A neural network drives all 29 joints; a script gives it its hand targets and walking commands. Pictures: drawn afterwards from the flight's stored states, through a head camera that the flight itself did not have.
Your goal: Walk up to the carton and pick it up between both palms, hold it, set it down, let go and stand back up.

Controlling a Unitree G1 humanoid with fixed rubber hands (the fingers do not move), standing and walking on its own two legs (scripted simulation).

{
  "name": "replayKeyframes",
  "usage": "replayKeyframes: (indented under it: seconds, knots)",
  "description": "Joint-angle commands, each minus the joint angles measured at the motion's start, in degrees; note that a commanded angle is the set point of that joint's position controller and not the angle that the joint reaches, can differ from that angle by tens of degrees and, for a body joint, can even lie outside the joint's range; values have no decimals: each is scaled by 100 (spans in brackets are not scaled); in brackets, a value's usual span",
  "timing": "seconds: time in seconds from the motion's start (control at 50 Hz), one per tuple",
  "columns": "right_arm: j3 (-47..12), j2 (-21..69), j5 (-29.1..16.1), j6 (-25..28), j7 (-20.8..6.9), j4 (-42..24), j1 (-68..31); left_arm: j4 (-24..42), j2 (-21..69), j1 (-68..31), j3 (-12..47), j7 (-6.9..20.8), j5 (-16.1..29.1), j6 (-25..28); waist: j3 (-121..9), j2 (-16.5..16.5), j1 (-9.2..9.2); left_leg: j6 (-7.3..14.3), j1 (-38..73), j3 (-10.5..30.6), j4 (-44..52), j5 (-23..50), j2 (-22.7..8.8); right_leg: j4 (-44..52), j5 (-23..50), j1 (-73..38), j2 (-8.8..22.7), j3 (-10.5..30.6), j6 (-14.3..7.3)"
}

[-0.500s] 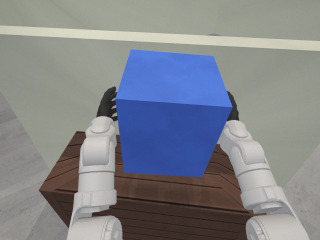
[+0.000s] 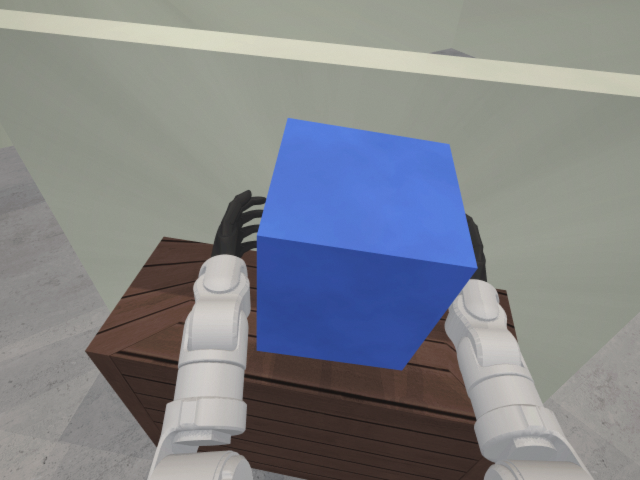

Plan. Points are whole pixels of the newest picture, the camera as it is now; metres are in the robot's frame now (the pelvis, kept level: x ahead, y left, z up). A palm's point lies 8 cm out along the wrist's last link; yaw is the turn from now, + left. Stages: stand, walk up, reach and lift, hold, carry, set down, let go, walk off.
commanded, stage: set down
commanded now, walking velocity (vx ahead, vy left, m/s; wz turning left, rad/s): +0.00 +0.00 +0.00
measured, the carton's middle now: (348, 252) +0.38 +0.01 +0.11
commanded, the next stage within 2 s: none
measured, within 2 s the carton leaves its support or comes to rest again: neither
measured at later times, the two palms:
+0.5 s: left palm (244, 263) +0.36 +0.15 +0.09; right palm (464, 267) +0.38 -0.15 +0.09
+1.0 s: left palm (252, 280) +0.37 +0.14 +0.06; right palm (460, 274) +0.40 -0.16 +0.06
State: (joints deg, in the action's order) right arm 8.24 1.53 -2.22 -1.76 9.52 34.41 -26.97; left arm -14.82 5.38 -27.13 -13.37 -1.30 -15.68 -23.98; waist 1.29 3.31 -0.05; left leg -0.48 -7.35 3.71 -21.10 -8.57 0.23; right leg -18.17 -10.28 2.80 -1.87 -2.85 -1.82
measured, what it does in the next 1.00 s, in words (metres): stands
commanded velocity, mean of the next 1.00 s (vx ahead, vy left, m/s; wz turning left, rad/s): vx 0.00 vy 0.00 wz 0.00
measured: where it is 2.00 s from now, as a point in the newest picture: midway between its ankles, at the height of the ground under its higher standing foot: outside the picture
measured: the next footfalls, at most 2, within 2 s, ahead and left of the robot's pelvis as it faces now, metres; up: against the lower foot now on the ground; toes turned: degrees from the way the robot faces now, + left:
none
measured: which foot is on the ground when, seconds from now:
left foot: down 0.00-1.00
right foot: down 0.00-1.00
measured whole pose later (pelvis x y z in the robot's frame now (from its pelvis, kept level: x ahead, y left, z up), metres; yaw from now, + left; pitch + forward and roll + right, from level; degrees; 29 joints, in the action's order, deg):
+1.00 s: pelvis +0.02 -0.03 +0.00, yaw -1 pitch +4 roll +0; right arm 15.1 0.1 7.1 12.5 5.9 54.3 -33.6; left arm -36.2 7.7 -28.5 -20.6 -3.8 -17.0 -3.2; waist -2.8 1.7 -3.9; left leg -2.8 -14.7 2.9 -18.4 -7.5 -2.0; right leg -17.1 -9.9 11.1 -3.6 -3.3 -4.1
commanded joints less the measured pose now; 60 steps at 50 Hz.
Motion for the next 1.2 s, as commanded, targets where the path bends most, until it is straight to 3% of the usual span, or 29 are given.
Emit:
replayKeyframes:
  seconds: [0.0, 0.06, 0.3, 0.5, 0.76, 0.96, 1.02, 1.04, 1.18]
  knots:
    - [-2492, 2855, -13, 849, -870, -2221, -5630, 836, 3326, -4109, 3310, 522, 683, 593, -3139, -487, 92, -100, 1202, -418, 141, 1331, 11, 219, 995, -222, -47, -294, 280]
    - [-2422, 2899, 47, 893, -906, -2006, -5578, 727, 3326, -4194, 3268, 453, 663, 745, -3271, -504, 58, -93, 1140, -422, 151, 1273, 12, 197, 1018, -221, -21, -262, 292]
    - [-2522, 2982, 94, 1076, -880, -1479, -5170, 452, 3241, -3804, 2813, 495, 453, 1113, -3337, -341, -107, -95, 752, -452, 102, 1859, 75, -17, 2524, -963, 40, -141, 431]
    - [-2536, 3004, 238, 1284, -860, -1362, -4912, 504, 3252, -3708, 2847, 459, 410, 1412, -3443, -346, -70, -162, 540, -431, 43, 2118, 52, -186, 3361, -1133, 97, -114, 486]
    - [-1940, 2967, 674, 1705, -1059, -469, -5012, -311, 3410, -3917, 2455, 252, 224, 2022, -3657, -392, -244, -212, 510, -529, 57, 2164, -47, -113, 3029, -728, 75, -185, 380]
    - [-1192, 2962, 1276, 2097, -1213, 637, -5101, -1304, 3354, -4143, 1695, 170, -46, 2651, -3691, -240, -420, -137, 73, -725, 269, 1783, -89, -91, 2962, -766, 157, -148, 397]
    - [-1001, 2992, 1460, 2222, -1256, 908, -5105, -1479, 3346, -4229, 1504, 124, -105, 2885, -3792, -216, -469, -125, -28, -773, 310, 1745, -99, -104, 2940, -756, 177, -142, 402]
    - [-1054, 2999, 1506, 2288, -1275, 1117, -4971, -1128, 3241, -4423, 1494, 83, -113, 3009, -3876, -150, -487, -53, 21, -840, 369, 1776, -125, -174, 2949, -934, 222, -63, 417]
    - [-753, 2960, 1772, 2624, -1301, 1605, -5042, -1616, 3125, -4373, 1233, -16, -168, 3425, -4029, -116, -601, -14, -385, -934, 414, 1579, -143, -206, 2881, -812, 253, -40, 406]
